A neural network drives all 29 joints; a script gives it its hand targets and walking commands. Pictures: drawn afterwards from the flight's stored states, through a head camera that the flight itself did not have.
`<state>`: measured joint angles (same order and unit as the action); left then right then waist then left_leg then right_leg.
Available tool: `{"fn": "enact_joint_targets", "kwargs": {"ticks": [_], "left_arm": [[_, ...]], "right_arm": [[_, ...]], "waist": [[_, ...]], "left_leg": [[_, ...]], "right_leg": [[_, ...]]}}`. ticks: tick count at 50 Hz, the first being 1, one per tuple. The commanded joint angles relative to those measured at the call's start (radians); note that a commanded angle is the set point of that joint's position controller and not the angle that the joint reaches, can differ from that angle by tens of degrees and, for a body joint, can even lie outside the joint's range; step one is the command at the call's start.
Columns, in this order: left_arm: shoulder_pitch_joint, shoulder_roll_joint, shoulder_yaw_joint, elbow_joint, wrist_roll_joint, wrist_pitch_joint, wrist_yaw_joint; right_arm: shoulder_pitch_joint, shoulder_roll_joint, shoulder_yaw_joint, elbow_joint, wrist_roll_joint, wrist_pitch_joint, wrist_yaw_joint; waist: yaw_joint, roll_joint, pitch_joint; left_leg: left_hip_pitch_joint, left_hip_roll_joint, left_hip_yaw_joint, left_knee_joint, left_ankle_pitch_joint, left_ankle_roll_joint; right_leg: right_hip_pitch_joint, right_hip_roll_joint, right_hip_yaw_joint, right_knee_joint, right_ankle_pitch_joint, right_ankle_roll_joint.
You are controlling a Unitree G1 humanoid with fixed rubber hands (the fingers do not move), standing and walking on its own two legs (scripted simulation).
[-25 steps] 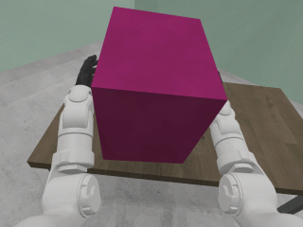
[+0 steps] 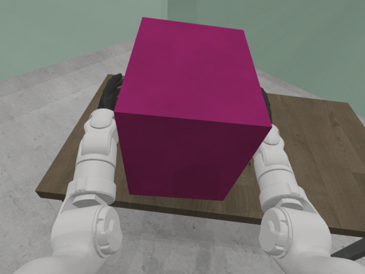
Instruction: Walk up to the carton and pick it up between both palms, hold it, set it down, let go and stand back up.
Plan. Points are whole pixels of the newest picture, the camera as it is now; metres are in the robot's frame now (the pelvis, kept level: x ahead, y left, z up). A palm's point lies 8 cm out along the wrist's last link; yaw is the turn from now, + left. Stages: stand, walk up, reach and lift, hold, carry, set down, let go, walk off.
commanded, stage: set down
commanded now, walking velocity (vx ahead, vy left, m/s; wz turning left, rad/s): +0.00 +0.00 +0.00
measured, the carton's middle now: (185, 114) +0.45 +0.00 +0.12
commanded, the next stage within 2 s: none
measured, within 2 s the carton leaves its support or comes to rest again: rests again in 1.70 s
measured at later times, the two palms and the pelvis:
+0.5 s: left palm (114, 116) +0.42 +0.16 +0.13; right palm (258, 126) +0.41 -0.18 +0.12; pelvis +0.01 +0.00 +0.00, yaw -1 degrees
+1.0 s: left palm (120, 120) +0.44 +0.15 +0.10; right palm (255, 131) +0.42 -0.18 +0.10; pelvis +0.01 +0.00 +0.00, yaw -2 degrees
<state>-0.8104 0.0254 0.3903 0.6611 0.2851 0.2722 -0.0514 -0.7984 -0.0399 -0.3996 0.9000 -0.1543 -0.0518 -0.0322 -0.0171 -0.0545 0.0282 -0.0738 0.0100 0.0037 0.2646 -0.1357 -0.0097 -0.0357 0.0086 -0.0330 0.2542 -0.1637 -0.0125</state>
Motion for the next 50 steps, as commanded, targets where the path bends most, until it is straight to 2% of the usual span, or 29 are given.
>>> {"fn": "enact_joint_targets", "kwargs": {"ticks": [1, 4, 13, 18, 22, 28, 31, 38, 44, 50], "left_arm": [[-0.583, -0.453, -0.284, -0.083, -0.048, -0.075, -0.071], [-0.578, -0.461, -0.279, -0.066, -0.044, -0.088, -0.064], [-0.574, -0.454, -0.243, -0.023, -0.027, -0.113, -0.057], [-0.594, -0.45, -0.235, -0.016, -0.027, -0.14, -0.058], [-0.596, -0.454, -0.224, 0.01, -0.019, -0.158, -0.048], [-0.609, -0.447, -0.201, 0.039, -0.016, -0.179, -0.049], [-0.612, -0.45, -0.191, 0.053, -0.009, -0.192, -0.045], [-0.61, -0.453, -0.175, 0.086, -0.005, -0.212, -0.04], [-0.612, -0.45, -0.157, 0.109, 0.002, -0.232, -0.039], [-0.627, -0.452, -0.156, 0.128, 0.005, -0.262, -0.035]], "right_arm": [[-0.612, 0.423, 0.237, -0.146, -0.019, -0.071, 0.11], [-0.609, 0.425, 0.225, -0.142, -0.032, -0.081, 0.117], [-0.592, 0.433, 0.182, -0.109, -0.068, -0.088, 0.131], [-0.579, 0.456, 0.169, -0.106, -0.093, -0.094, 0.133], [-0.566, 0.465, 0.155, -0.084, -0.108, -0.097, 0.144], [-0.57, 0.482, 0.13, -0.097, -0.143, -0.104, 0.151], [-0.564, 0.49, 0.12, -0.085, -0.152, -0.105, 0.153], [-0.554, 0.487, 0.091, -0.064, -0.177, -0.111, 0.164], [-0.543, 0.504, 0.084, -0.06, -0.197, -0.115, 0.17], [-0.536, 0.514, 0.07, -0.044, -0.214, -0.128, 0.174]], "waist": [[0.0, 0.045, -0.489], [0.007, 0.05, -0.502], [0.014, 0.042, -0.493], [0.011, 0.037, -0.527], [0.02, 0.053, -0.539], [0.024, 0.034, -0.561], [0.031, 0.044, -0.564], [0.028, 0.049, -0.582], [0.031, 0.031, -0.6], [0.031, 0.048, -0.641]], "left_leg": [[0.201, -0.029, 0.088, 0.036, 0.305, -0.04], [0.219, -0.026, 0.09, 0.047, 0.347, -0.046], [0.183, -0.022, 0.097, 0.042, 0.341, -0.04], [0.151, -0.024, 0.102, 0.037, 0.329, -0.034], [0.153, -0.018, 0.106, 0.041, 0.34, -0.036], [0.117, -0.018, 0.112, 0.036, 0.322, -0.022], [0.112, -0.017, 0.114, 0.039, 0.336, -0.026], [0.135, -0.006, 0.111, 0.05, 0.368, -0.028], [0.111, -0.003, 0.114, 0.055, 0.384, -0.022], [0.106, 0.002, 0.117, 0.069, 0.411, -0.024]], "right_leg": [[0.075, 0.026, -0.088, 0.015, 0.321, 0.07], [0.059, 0.029, -0.089, 0.015, 0.33, 0.07], [0.057, 0.024, -0.086, 0.02, 0.337, 0.071], [0.077, 0.017, -0.079, 0.035, 0.382, 0.078], [0.057, 0.017, -0.081, 0.036, 0.371, 0.074], [0.058, 0.01, -0.074, 0.045, 0.389, 0.081], [0.052, 0.009, -0.075, 0.051, 0.396, 0.08], [-0.001, 0.011, -0.079, 0.042, 0.37, 0.073], [-0.001, 0.009, -0.077, 0.057, 0.408, 0.078], [-0.032, 0.005, -0.078, 0.063, 0.426, 0.075]]}}
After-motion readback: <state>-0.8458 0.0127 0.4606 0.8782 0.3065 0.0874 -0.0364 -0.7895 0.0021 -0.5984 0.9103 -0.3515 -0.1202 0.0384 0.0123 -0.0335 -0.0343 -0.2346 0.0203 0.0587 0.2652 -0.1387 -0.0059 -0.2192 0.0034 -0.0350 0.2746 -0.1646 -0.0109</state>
